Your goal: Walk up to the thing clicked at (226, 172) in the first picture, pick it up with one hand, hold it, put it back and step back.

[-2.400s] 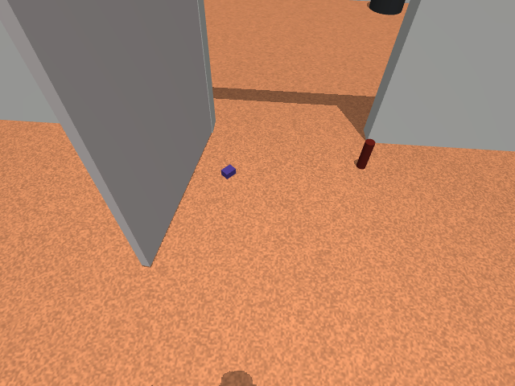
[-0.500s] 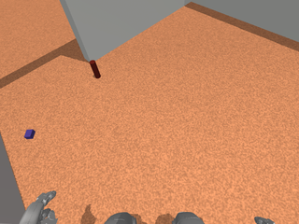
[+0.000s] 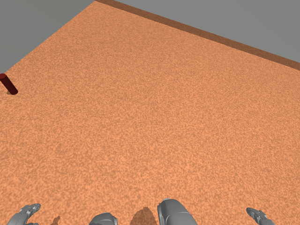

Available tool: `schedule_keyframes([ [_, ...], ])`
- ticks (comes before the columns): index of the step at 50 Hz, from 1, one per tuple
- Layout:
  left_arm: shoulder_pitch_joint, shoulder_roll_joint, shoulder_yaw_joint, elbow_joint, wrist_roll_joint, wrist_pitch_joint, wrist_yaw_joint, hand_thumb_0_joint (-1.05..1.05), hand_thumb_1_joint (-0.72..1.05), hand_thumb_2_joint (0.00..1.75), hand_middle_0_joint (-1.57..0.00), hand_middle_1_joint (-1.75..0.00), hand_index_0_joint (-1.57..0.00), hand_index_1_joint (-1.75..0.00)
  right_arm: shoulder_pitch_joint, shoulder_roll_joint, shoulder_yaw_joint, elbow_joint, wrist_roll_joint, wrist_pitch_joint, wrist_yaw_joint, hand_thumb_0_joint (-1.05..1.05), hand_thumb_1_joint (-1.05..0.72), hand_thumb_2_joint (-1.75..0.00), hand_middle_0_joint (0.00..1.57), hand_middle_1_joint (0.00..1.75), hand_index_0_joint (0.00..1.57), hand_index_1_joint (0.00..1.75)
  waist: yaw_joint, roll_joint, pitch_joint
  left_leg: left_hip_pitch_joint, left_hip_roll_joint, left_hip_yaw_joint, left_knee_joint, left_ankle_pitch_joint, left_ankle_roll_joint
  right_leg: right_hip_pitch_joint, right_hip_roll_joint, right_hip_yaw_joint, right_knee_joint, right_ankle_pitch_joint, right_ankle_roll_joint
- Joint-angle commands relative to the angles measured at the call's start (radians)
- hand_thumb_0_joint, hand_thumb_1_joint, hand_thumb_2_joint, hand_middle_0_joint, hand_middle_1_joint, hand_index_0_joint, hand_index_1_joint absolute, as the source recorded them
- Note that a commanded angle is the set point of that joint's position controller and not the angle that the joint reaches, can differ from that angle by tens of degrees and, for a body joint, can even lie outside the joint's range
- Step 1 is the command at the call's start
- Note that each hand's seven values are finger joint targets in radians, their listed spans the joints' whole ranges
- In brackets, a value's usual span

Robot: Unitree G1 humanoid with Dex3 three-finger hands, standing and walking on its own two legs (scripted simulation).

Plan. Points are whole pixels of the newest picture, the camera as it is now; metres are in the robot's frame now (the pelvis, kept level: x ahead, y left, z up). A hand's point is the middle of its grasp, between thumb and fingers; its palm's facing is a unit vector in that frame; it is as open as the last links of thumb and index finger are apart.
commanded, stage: walk up
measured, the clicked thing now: out of the picture +0.31 +1.11 -0.75
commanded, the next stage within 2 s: stand in 1.70 s
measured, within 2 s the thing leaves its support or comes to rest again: neither
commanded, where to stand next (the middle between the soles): +0.06 -0.05 m, yaw -31 degrees
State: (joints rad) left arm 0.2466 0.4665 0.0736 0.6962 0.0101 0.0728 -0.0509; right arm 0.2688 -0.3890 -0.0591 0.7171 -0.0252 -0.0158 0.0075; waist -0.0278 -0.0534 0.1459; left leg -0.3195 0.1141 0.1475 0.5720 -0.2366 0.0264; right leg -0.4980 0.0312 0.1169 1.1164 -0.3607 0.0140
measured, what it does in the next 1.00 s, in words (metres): steps on the spot, turning right: right foot, then left foot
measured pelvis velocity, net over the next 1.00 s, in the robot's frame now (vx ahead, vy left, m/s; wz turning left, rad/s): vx -0.01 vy -0.04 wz -0.47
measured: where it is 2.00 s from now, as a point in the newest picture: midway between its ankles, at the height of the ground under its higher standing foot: outside the picture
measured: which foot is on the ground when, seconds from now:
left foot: down 0.00-0.24, up 0.26-0.58, down 0.60-1.00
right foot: up 0.00-0.20, down 0.22-0.64, up 0.66-0.94, down 0.96-1.00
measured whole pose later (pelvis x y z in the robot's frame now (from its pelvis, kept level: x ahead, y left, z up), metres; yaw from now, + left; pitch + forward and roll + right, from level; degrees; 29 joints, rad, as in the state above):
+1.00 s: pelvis -0.01 -0.04 -0.02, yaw -27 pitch -2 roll -3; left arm 0.26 0.41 0.05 0.85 0.02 -0.03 0.01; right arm 0.26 -0.44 -0.05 0.78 -0.02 0.02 0.02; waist -0.04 0.06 0.13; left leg -0.36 0.16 0.09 0.82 -0.41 0.01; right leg -0.31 0.05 0.00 0.69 -0.34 0.00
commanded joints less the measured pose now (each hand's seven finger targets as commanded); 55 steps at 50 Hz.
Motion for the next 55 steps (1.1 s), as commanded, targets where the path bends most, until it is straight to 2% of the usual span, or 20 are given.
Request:
schedule_keyframes([
  [1, 0.002, 0.127, 0.042, -0.085, 0.0, -0.029, -0.005, 0.0, 0.9, 0.9, -0.2, -0.3, -0.2, -0.3, 0.084, -0.295, -0.099, -0.078, -0.001, -0.034, -0.014, 0.0, -0.9, -0.9, 0.2, 0.3, 0.2, 0.3, -0.047, 0.246, -0.189, 0.303, 0.204, -0.196, -0.2, 0.034, 0.142, -0.112, -0.039, -0.052, -0.141, -0.034, 0.014],
  [6, 0.049, 0.125, 0.046, -0.055, 0.002, -0.046, 0.01, 0.0, 0.9, 0.9, -0.2, -0.3, -0.2, -0.3, 0.053, -0.319, -0.102, -0.11, 0.0, -0.022, -0.003, 0.0, -0.9, -0.9, 0.2, 0.3, 0.2, 0.3, -0.025, 0.263, -0.194, 0.173, 0.263, -0.096, -0.078, 0.286, 0.173, 0.079, -0.051, -0.167, -0.298, -0.072, -0.009],
  [10, 0.172, 0.129, 0.067, 0.004, 0.011, -0.059, 0.02, 0.0, 0.9, 0.9, -0.2, -0.3, -0.2, -0.3, 0.015, -0.305, -0.093, -0.117, 0.016, -0.002, -0.002, 0.0, -0.9, -0.9, 0.2, 0.3, 0.2, 0.3, 0.048, 0.22, -0.216, 0.048, 0.24, -0.035, 0.115, 0.17, 0.121, 0.287, -0.013, -0.188, -0.585, 0.032, -0.062],
  [11, 0.215, 0.182, 0.089, 0.019, 0.019, -0.071, 0.029, 0.0, 0.9, 0.9, -0.2, -0.3, -0.2, -0.3, 0.015, -0.248, -0.073, -0.125, 0.021, 0.004, -0.002, 0.0, -0.9, -0.9, 0.2, 0.3, 0.2, 0.3, 0.086, 0.046, -0.213, -0.072, 0.166, -0.01, 0.313, 0.058, 0.075, 0.371, -0.047, -0.04, -0.666, 0.013, -0.096],
  [12, 0.184, 0.275, 0.111, -0.002, 0.033, -0.078, 0.037, 0.0, 0.9, 0.9, -0.2, -0.3, -0.2, -0.3, 0.033, -0.167, -0.047, -0.136, 0.034, 0.009, -0.003, 0.0, -0.9, -0.9, 0.2, 0.3, 0.2, 0.3, 0.07, -0.263, -0.148, -0.336, 0.003, 0.029, 0.497, -0.34, 0.001, 0.408, -0.254, 0.364, -0.767, 0.055, -0.177],
  [13, 0.103, 0.29, 0.105, -0.053, 0.035, -0.079, 0.037, 0.0, 0.9, 0.9, -0.2, -0.3, -0.2, -0.3, -0.031, -0.21, -0.055, -0.139, 0.04, 0.015, -0.021, 0.0, -0.9, -0.9, 0.2, 0.3, 0.2, 0.3, 0.077, -0.174, -0.096, -0.391, -0.042, -0.074, 0.544, -0.405, -0.036, 0.317, -0.331, 0.491, -0.783, 0.051, -0.288],
  [14, 0.092, 0.303, 0.108, -0.048, 0.025, -0.07, 0.037, 0.0, 0.9, 0.9, -0.2, -0.3, -0.2, -0.3, -0.05, -0.254, -0.067, -0.131, 0.033, 0.008, -0.032, 0.0, -0.9, -0.9, 0.2, 0.3, 0.2, 0.3, 0.089, -0.173, -0.087, -0.321, -0.018, -0.119, 0.55, -0.423, -0.034, 0.218, -0.356, 0.512, -0.788, 0.033, -0.325],
  [17, 0.004, 0.209, 0.085, -0.05, 0.009, -0.075, 0.054, 0.0, 0.9, 0.9, -0.2, -0.3, -0.2, -0.3, 0.037, -0.236, -0.058, -0.035, 0.039, 0.001, -0.022, 0.0, -0.9, -0.9, 0.2, 0.3, 0.2, 0.3, 0.025, -0.143, -0.092, -0.291, -0.008, -0.144, 0.506, -0.231, -0.023, 0.272, -0.18, 0.225, -0.693, 0.128, -0.211],
  [25, 0.094, 0.189, 0.068, -0.043, 0.014, -0.096, 0.065, 0.0, 0.9, 0.9, -0.2, -0.3, -0.2, -0.3, -0.007, -0.22, -0.041, -0.029, 0.008, -0.022, -0.024, 0.0, -0.9, -0.9, 0.2, 0.3, 0.2, 0.3, 0.06, -0.096, -0.144, -0.171, -0.067, -0.148, 0.308, -0.214, -0.001, 0.258, -0.206, 0.294, -0.576, 0.455, -0.254],
  [29, -0.005, 0.166, 0.048, -0.067, -0.004, -0.081, 0.065, 0.0, 0.9, 0.9, -0.2, -0.3, -0.2, -0.3, 0.093, -0.195, -0.053, 0.01, 0.001, -0.04, -0.025, 0.0, -0.9, -0.9, 0.2, 0.3, 0.2, 0.3, -0.024, -0.061, -0.169, 0.126, -0.117, -0.118, 0.018, -0.045, 0.027, 0.069, -0.146, 0.206, -0.437, 0.453, -0.186],
  [30, 0.001, 0.113, 0.034, -0.078, -0.01, -0.081, 0.066, 0.0, 0.9, 0.9, -0.2, -0.3, -0.2, -0.3, 0.116, -0.233, -0.064, 0.012, -0.011, -0.046, -0.027, 0.0, -0.9, -0.9, 0.2, 0.3, 0.2, 0.3, -0.031, 0.038, -0.188, 0.185, -0.026, -0.258, -0.074, -0.045, 0.055, 0.012, -0.084, 0.17, -0.346, 0.332, -0.119],
  [31, 0.018, 0.065, 0.018, -0.078, -0.014, -0.082, 0.065, 0.0, 0.9, 0.9, -0.2, -0.3, -0.2, -0.3, 0.09, -0.309, -0.082, -0.004, -0.017, -0.05, -0.028, 0.0, -0.9, -0.9, 0.2, 0.3, 0.2, 0.3, -0.022, 0.236, -0.174, 0.231, 0.181, -0.551, -0.183, -0.021, 0.12, -0.12, 0.076, 0.062, -0.161, 0.043, -0.046],
  [33, 0.058, 0.176, 0.04, -0.028, 0.005, -0.077, 0.088, 0.0, 0.9, 0.9, -0.2, -0.3, -0.2, -0.3, 0.001, -0.361, -0.1, -0.026, 0.002, -0.048, -0.018, 0.0, -0.9, -0.9, 0.2, 0.3, 0.2, 0.3, 0.002, 0.232, -0.16, 0.122, 0.404, -0.759, -0.24, -0.078, 0.311, -0.087, 0.031, 0.054, 0.06, -0.244, -0.023],
  [37, 0.049, 0.153, 0.051, 0.027, -0.004, -0.081, 0.059, 0.0, 0.9, 0.9, -0.2, -0.3, -0.2, -0.3, -0.003, -0.269, -0.068, -0.014, 0.0, -0.053, -0.026, 0.0, -0.9, -0.9, 0.2, 0.3, 0.2, 0.3, 0.017, 0.177, -0.073, 0.086, 0.152, -0.342, -0.188, 0.081, 0.135, -0.073, 0.022, 0.022, 0.007, -0.074, -0.034],
  [42, 0.04, 0.122, 0.03, 0.046, -0.006, -0.106, 0.05, 0.0, 0.9, 0.9, -0.2, -0.3, -0.2, -0.3, -0.007, -0.279, -0.064, -0.023, -0.013, -0.03, -0.005, 0.0, -0.9, -0.9, 0.2, 0.3, 0.2, 0.3, -0.014, 0.297, -0.12, 0.142, 0.138, -0.235, -0.139, 0.04, 0.184, 0.014, -0.014, -0.101, -0.263, -0.078, -0.006],
  [46, 0.099, 0.118, 0.035, 0.102, 0.006, -0.125, 0.065, 0.0, 0.9, 0.9, -0.2, -0.3, -0.2, -0.3, -0.024, -0.267, -0.054, -0.029, -0.004, 0.003, 0.007, 0.0, -0.9, -0.9, 0.2, 0.3, 0.2, 0.3, 0.022, 0.251, -0.173, 0.04, 0.131, -0.183, 0.031, 0.193, 0.155, 0.259, 0.03, -0.183, -0.52, 0.049, -0.023],
  [48, 0.13, 0.154, 0.05, 0.123, 0.016, -0.137, 0.079, 0.0, 0.9, 0.9, -0.2, -0.3, -0.2, -0.3, -0.022, -0.195, -0.03, -0.03, 0.011, 0.012, 0.004, 0.0, -0.9, -0.9, 0.2, 0.3, 0.2, 0.3, 0.052, 0.11, -0.195, -0.071, 0.085, -0.134, 0.218, 0.126, 0.081, 0.386, -0.003, -0.069, -0.609, 0.139, -0.056],
  [50, 0.058, 0.231, 0.052, 0.087, 0.022, -0.149, 0.089, 0.0, 0.9, 0.9, -0.2, -0.3, -0.2, -0.3, -0.053, -0.138, -0.008, -0.045, 0.02, 0.023, -0.004, 0.0, -0.9, -0.9, 0.2, 0.3, 0.2, 0.3, 0.035, -0.073, -0.129, -0.251, -0.034, -0.148, 0.37, -0.34, -0.009, 0.312, -0.344, 0.458, -0.724, 0.219, -0.234],
  [51, 0.04, 0.266, 0.053, 0.087, 0.018, -0.146, 0.09, 0.0, 0.9, 0.9, -0.2, -0.3, -0.2, -0.3, -0.073, -0.207, -0.034, -0.026, 0.011, 0.027, -0.015, 0.0, -0.9, -0.9, 0.2, 0.3, 0.2, 0.3, 0.047, -0.075, -0.107, -0.174, -0.008, -0.196, 0.413, -0.397, -0.008, 0.208, -0.372, 0.481, -0.689, 0.262, -0.3],
  [55, -0.03, 0.187, 0.03, 0.099, 0.011, -0.148, 0.089, 0.0, 0.9, 0.9, -0.2, -0.3, -0.2, -0.3, -0.015, -0.207, -0.034, 0.066, 0.031, 0.013, -0.005, 0.0, -0.9, -0.9, 0.2, 0.3, 0.2, 0.3, 0.005, -0.107, -0.145, -0.112, -0.023, -0.174, 0.303, -0.24, -0.003, 0.252, -0.223, 0.237, -0.628, 0.361, -0.199],
])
